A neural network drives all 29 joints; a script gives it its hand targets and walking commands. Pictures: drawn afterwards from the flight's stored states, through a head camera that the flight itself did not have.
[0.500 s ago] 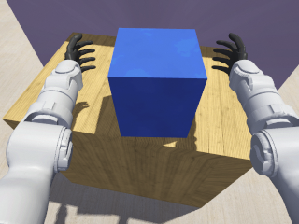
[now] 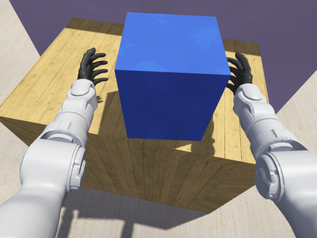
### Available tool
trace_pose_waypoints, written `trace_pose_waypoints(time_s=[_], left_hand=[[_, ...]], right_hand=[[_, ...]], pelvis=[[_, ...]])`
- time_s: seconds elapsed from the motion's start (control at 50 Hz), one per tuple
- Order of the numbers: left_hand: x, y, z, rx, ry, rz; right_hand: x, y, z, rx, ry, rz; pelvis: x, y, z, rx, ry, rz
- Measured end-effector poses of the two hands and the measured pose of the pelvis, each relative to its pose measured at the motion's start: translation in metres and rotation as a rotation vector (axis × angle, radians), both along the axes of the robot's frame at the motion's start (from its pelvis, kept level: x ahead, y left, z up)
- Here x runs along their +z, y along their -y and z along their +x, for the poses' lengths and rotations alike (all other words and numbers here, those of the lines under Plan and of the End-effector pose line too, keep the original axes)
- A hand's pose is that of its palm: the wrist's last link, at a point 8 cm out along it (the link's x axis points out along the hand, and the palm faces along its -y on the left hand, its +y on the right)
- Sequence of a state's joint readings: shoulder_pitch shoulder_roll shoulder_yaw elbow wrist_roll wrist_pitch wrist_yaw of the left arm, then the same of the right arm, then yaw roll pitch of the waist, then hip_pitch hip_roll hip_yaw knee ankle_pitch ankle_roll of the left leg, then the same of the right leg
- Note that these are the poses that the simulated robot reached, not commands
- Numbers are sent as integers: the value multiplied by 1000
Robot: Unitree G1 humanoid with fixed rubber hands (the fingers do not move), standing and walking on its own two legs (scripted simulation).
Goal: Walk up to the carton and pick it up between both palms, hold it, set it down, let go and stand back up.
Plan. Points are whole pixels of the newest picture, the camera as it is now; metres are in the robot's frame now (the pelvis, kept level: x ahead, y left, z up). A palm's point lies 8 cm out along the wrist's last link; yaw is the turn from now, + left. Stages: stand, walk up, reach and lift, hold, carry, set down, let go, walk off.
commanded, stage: reach and lift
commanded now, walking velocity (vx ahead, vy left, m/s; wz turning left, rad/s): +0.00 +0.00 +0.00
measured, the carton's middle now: (167, 82) +0.51 +0.01 +0.09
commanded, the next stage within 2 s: none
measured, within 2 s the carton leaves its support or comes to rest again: neither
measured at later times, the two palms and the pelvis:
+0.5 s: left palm (105, 81) +0.49 +0.16 +0.11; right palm (227, 86) +0.48 -0.14 +0.11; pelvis +0.01 +0.01 +0.01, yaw -1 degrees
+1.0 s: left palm (105, 84) +0.49 +0.16 +0.10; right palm (226, 90) +0.48 -0.14 +0.11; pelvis +0.03 +0.01 +0.02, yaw -2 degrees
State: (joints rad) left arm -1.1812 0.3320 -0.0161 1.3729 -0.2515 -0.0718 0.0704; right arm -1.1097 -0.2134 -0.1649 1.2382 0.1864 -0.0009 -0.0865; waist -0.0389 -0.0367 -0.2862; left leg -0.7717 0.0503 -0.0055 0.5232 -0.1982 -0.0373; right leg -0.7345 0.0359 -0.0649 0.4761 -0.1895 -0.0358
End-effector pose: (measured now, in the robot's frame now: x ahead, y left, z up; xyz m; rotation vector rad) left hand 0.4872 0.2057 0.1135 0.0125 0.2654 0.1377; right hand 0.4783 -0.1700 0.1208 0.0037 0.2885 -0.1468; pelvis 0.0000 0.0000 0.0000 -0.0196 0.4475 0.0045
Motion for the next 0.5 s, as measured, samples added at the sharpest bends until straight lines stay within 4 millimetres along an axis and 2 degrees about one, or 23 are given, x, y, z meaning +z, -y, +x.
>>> trace_pose_waypoints(time_s=[0.2, 0.32, 0.42, 0.5], left_hand=[[11, 11, 6, -26, 4, 7], [7, 23, 6, -46, 7, 6], [-1, 40, 6, -75, 9, -4], [-4, 41, 5, -45, 28, -1]], right_hand=[[12, 2, 7, 10, 13, 13], [4, -12, 9, 40, 17, 22], [-5, -29, 9, 39, 39, 28], [-9, -32, 5, 8, 78, 3]], pelvis=[[3, -6, 3, -12, 19, 0], [5, -8, 4, -13, 27, 3], [8, -10, 4, -14, 41, 8], [12, -12, 5, -18, 78, 12]])
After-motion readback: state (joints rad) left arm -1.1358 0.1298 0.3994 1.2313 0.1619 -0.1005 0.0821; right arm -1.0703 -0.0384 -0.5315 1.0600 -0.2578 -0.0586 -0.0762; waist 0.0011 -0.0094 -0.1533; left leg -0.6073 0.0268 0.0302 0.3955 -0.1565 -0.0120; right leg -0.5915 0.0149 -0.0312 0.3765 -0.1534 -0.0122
